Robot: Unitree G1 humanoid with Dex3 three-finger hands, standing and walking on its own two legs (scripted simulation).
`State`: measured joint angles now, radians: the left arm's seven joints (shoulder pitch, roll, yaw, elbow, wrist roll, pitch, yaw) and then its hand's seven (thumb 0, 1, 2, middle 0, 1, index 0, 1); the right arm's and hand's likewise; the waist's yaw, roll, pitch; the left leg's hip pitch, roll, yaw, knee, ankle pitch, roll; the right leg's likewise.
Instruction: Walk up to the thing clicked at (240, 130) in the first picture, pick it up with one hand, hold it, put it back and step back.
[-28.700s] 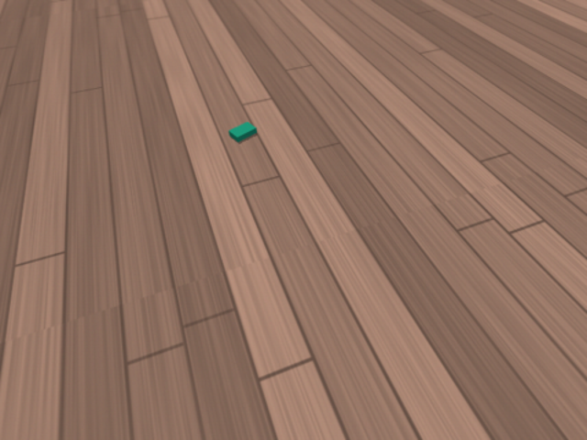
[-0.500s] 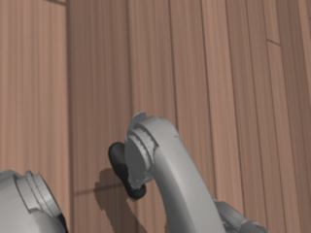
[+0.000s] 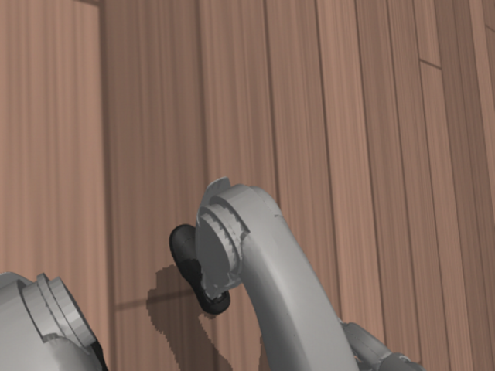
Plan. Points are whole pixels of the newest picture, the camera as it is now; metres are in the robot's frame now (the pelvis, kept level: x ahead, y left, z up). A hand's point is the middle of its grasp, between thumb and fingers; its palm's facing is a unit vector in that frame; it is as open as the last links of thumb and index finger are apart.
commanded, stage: open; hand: left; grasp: from above
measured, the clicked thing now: out of the picture +0.48 +0.28 -0.30
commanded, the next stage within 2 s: withdraw in 0.14 s
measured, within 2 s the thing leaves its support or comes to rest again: neither
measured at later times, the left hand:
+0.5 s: hand out of the picture +0.51 +0.28 -0.23, palm faces -0.32 -0.11 -0.94, open 14.0 cm
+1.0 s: hand out of the picture +0.45 +0.26 -0.12, palm faces -0.52 -0.11 -0.85, open 13.6 cm
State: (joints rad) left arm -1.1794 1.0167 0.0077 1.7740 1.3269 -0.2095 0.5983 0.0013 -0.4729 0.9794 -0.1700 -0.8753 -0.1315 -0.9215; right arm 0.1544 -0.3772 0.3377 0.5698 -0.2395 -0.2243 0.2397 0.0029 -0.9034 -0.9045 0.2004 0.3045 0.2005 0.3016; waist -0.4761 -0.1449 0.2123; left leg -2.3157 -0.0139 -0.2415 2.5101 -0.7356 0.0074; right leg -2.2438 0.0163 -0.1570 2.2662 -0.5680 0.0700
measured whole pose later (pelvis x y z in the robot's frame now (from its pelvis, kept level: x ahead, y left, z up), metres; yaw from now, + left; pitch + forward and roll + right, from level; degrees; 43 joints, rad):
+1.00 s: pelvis -0.01 -0.02 +0.04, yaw +8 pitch +33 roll -7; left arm -1.07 0.65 -0.07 1.40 1.17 -0.13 0.21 0.00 -0.46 0.99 -0.16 -0.97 -0.14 -0.99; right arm 0.15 -0.36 0.12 0.61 -0.11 0.00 0.12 0.00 -0.91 -0.91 0.20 0.30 0.20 0.30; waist -0.30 0.01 -0.01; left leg -2.23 -0.03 -0.13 2.31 -0.66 -0.02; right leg -2.22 -0.02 -0.06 2.18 -0.55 0.02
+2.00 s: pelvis +0.00 -0.02 +0.20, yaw +12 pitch +28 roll -4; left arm -0.24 0.36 -0.03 0.48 0.31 0.21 0.10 0.01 0.84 0.89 -0.21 -0.32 -0.21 -0.32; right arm 0.07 -0.27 0.00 0.58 0.03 -0.03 -0.02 0.01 -0.91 -0.90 0.20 0.30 0.20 0.30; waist -0.08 0.03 -0.21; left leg -1.67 -0.02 -0.08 1.79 -0.62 -0.01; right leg -1.66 -0.03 -0.04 1.71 -0.54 0.02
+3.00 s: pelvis +0.09 +0.00 +0.40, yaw +14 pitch +10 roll -3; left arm 0.50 0.22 0.02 -0.12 -0.05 0.46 0.02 0.01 0.91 0.90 -0.20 -0.30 -0.20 -0.30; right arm 0.26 -0.22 0.05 0.52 0.01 -0.24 -0.18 0.02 -0.90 -0.90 0.20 0.30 0.20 0.30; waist -0.03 0.03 -0.16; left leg -0.67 0.02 -0.07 1.00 -0.50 -0.01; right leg -0.66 -0.01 -0.06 0.93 -0.43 0.01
